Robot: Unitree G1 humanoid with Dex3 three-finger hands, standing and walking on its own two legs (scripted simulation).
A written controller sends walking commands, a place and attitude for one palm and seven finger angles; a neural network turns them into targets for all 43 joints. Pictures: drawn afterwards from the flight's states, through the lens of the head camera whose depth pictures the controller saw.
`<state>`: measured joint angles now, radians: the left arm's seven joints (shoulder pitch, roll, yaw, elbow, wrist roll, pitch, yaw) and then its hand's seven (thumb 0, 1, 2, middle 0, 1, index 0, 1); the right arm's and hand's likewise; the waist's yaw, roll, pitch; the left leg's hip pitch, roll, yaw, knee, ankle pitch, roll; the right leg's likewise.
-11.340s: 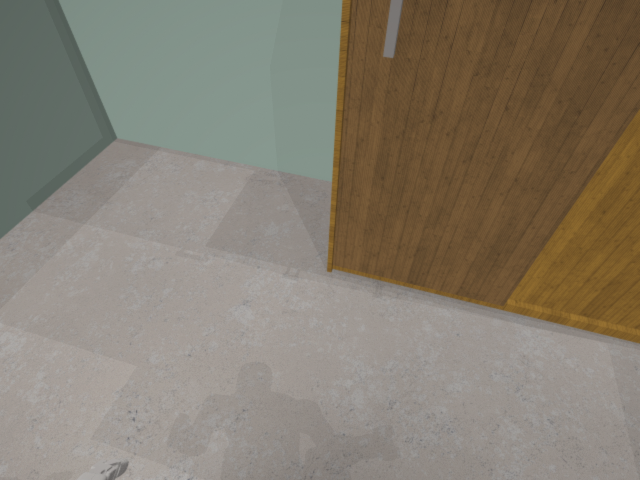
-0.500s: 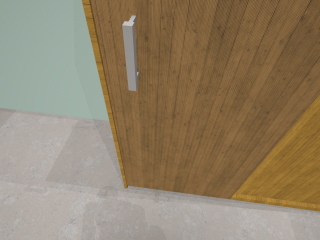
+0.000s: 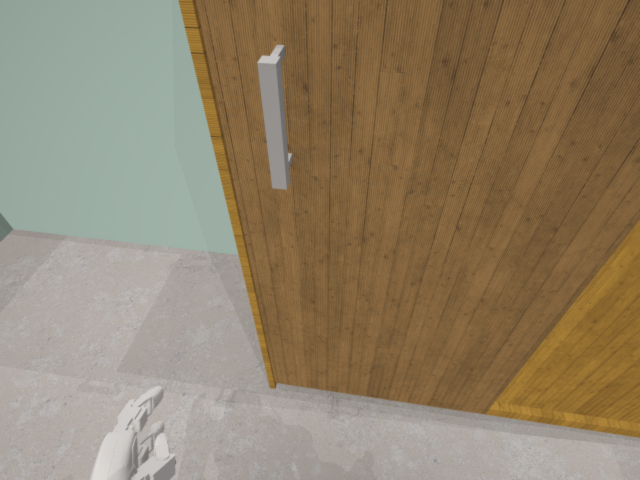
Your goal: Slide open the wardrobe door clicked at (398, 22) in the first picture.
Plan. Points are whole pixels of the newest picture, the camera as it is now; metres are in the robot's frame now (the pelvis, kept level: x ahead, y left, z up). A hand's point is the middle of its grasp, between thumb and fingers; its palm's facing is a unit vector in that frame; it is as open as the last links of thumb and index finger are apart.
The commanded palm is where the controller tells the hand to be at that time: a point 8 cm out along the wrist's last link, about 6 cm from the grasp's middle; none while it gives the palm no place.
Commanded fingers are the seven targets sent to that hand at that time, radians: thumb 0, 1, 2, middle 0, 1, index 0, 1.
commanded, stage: raise the hand with hooked fingers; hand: left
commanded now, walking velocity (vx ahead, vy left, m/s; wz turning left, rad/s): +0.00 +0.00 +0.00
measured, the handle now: (279, 121) +0.51 +0.09 +0.22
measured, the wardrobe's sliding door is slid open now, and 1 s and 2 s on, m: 0.00 0.00 0.00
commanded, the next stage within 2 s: move the hooked fingers beside the handle in 1.94 s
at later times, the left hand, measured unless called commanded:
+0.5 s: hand (163, 402) +0.19 +0.19 +0.06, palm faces -0.01 -0.99 -0.12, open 10.0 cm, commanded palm +0.16 +0.25 +0.06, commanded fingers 0.00 0.11 0.56 -0.26 -0.81 -0.26 -0.81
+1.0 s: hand (105, 316) +0.24 +0.24 +0.14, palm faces -0.02 -0.99 -0.13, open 12.9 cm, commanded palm +0.21 +0.29 +0.16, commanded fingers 0.00 -0.48 0.31 -0.30 -1.18 -0.30 -1.18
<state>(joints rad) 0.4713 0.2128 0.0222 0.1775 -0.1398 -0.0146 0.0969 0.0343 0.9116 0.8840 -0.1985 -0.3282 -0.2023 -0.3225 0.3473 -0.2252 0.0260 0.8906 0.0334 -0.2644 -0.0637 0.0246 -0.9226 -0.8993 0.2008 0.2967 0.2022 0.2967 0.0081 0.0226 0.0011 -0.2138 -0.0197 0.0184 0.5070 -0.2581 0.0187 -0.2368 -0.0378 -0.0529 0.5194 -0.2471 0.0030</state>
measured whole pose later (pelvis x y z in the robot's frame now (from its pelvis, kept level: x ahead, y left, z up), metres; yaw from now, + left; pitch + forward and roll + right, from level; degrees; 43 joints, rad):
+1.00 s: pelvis +0.02 -0.01 -0.01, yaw +0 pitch -2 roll -1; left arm 0.17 0.42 0.38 -0.10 -0.36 0.01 -0.44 0.00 -0.25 0.41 -0.28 -1.04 -0.29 -1.04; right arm 0.23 -0.29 0.05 0.63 0.05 -0.36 -0.10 0.02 -0.90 -0.90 0.20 0.30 0.20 0.30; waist 0.05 0.03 -0.03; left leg -0.25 0.01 -0.01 0.64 -0.35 0.01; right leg -0.24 0.00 -0.08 0.58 -0.31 -0.01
